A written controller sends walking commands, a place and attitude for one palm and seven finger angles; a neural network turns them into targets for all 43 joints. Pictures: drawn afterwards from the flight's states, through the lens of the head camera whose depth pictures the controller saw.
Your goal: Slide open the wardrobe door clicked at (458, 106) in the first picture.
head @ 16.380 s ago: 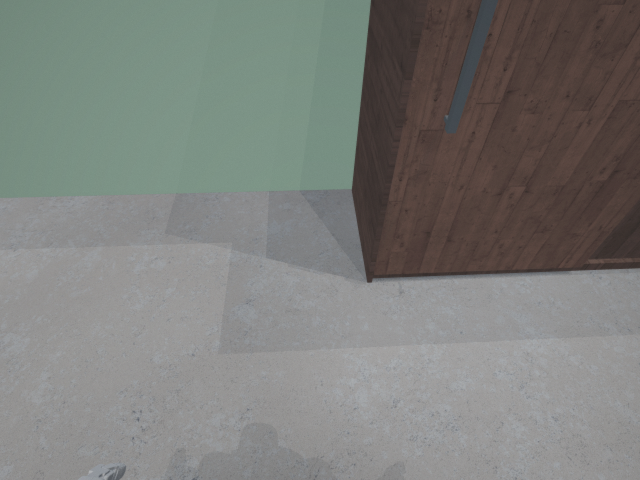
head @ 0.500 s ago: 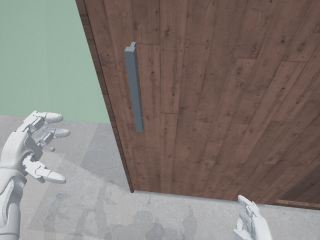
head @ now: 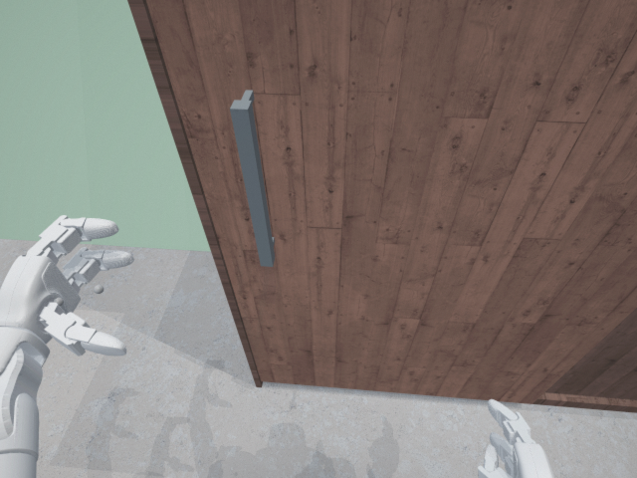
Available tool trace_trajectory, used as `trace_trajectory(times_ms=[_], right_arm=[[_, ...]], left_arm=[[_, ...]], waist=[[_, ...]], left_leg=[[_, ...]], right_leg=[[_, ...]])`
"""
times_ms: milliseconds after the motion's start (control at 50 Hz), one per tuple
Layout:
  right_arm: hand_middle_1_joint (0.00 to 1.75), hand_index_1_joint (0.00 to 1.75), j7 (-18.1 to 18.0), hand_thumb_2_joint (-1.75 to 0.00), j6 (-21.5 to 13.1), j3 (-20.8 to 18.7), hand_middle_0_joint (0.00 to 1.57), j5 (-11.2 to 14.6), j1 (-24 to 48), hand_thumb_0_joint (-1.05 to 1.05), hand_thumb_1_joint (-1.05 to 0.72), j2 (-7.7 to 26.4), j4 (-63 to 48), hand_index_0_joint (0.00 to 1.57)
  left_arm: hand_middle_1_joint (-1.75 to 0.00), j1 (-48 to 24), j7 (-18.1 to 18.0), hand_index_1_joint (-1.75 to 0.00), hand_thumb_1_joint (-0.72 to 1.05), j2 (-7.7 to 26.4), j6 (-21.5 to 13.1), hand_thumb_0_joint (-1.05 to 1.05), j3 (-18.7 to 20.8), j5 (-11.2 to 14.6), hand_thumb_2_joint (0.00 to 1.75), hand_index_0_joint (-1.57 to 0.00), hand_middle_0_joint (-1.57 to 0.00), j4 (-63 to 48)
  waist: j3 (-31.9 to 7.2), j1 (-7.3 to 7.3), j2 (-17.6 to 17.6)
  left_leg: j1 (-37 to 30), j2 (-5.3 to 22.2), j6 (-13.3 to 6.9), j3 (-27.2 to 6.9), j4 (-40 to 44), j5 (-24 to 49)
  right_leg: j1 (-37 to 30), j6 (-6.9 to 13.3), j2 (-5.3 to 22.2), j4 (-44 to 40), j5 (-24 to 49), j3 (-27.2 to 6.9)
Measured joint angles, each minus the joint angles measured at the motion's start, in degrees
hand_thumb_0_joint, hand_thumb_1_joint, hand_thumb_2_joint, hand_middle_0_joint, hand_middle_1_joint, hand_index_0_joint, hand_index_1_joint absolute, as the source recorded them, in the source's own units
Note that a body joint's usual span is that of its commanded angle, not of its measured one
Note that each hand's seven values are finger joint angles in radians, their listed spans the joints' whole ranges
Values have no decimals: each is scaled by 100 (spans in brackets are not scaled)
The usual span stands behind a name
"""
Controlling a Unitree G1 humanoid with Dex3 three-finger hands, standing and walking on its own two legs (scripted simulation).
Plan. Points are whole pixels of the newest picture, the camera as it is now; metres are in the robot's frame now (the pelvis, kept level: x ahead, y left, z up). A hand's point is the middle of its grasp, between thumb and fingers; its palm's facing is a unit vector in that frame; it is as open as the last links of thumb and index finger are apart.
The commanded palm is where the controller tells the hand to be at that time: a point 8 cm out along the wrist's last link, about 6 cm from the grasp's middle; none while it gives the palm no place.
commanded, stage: raise the hand with hooked fingers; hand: left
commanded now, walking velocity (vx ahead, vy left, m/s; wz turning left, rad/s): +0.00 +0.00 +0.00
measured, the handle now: (259, 190) +0.49 +0.15 +0.09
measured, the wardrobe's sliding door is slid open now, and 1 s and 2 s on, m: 0.00 0.00 0.00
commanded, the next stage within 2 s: move the hooked fingers beside the handle in 0.08 s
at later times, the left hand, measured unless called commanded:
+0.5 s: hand (131, 269) +0.30 +0.26 +0.13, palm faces +0.05 -1.00 -0.04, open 14.0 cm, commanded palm +0.28 +0.30 +0.13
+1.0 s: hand (161, 244) +0.35 +0.24 +0.12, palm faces +0.03 -1.00 -0.02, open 14.0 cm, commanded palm +0.33 +0.28 +0.12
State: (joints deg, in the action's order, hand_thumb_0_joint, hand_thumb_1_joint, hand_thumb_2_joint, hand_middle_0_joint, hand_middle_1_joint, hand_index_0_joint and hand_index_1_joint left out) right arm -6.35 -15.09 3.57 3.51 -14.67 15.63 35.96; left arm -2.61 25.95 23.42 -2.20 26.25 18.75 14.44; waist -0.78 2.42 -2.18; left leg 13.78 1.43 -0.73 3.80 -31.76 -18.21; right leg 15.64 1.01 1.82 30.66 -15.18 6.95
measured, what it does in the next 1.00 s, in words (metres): stands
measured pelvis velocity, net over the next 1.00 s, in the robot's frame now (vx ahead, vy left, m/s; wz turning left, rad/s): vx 0.00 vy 0.00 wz -0.01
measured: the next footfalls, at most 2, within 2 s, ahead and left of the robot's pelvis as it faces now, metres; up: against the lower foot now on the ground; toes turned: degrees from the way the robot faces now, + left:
none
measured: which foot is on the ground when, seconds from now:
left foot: down 0.00-1.00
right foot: down 0.00-1.00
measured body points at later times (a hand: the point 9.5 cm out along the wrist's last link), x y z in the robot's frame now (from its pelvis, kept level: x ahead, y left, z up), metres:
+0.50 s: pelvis +0.00 -0.01 +0.00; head +0.00 -0.02 +0.45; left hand +0.30 +0.31 +0.13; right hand +0.17 -0.25 -0.08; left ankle -0.01 +0.11 -0.73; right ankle +0.01 -0.11 -0.73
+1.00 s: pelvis +0.00 +0.00 +0.00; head +0.02 -0.01 +0.45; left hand +0.34 +0.29 +0.12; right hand +0.14 -0.25 -0.10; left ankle -0.01 +0.11 -0.73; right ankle +0.01 -0.11 -0.73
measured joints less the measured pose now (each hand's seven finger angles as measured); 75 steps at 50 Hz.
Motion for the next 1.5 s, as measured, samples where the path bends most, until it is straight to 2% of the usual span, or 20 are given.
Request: trace_trajectory(times_ms=[240,360,640,800,1020,1180,1340,1500], right_arm=[[30,30,-23,-90,-17,14,21,18,85,1,-90,-4,-20,20],[30,30,-79,-90,8,11,21,29,102,1,-90,11,38,20],[30,30,-16,-90,151,-31,21,19,-46,1,-90,25,18,20],[30,30,0,-90,218,-89,21,32,-176,1,-90,59,68,20],[30,30,11,-90,314,-77,21,7,-159,1,-90,4,112,20],[30,30,109,-90,467,-69,21,-14,-199,1,-90,-32,69,20],[30,30,126,-90,576,-106,21,-16,-271,1,-90,-8,156,20],[30,30,163,-90,708,-118,21,-31,-299,1,-90,6,195,20]], left_arm=[[-120,-59,74,-120,-50,10,22,-1,-46,29,30,-30,-31,125],[-120,-392,-8,-120,-50,-33,-12,-1,-181,-50,30,-30,-31,390],[-120,-930,-158,-120,-50,41,-74,-1,-175,-178,30,-30,-31,989],[-120,-1022,-239,-120,-50,-32,-204,-1,-247,-200,30,-30,-30,1058],[-120,-1600,-479,-120,-50,-137,-313,-1,-514,-382,30,-30,-30,1503],[-120,-1799,-636,-120,-50,-162,-339,-1,-509,-480,30,-30,-31,1771],[-120,-2108,-755,-120,-50,-214,-487,-1,-630,-542,30,-30,-30,2059],[-120,-2554,-855,-120,-50,-187,-636,-1,-685,-635,30,-30,-30,2583]], waist=[[-9,12,-61],[13,17,-47],[-55,-174,7],[-75,-181,2],[-80,-236,18],[-148,-305,33],[-131,-305,46],[-137,-393,69]], left_leg=[[44,30,42,-31,-36,4],[106,26,53,-62,-74,9],[242,50,59,43,-78,-2],[286,39,38,60,-91,-21],[386,5,5,57,-108,-19],[423,3,-12,123,-90,-34],[516,-9,-24,90,-152,-55],[646,-5,-30,90,-222,-74]], right_leg=[[45,42,-26,54,-21,26],[101,55,-18,103,-37,54],[314,64,-44,171,-41,-55],[357,43,-35,171,-42,-76],[442,13,-3,165,-23,-78],[519,-6,-5,174,-26,-147],[582,-17,11,205,-41,-118],[708,-18,11,259,-49,-123]])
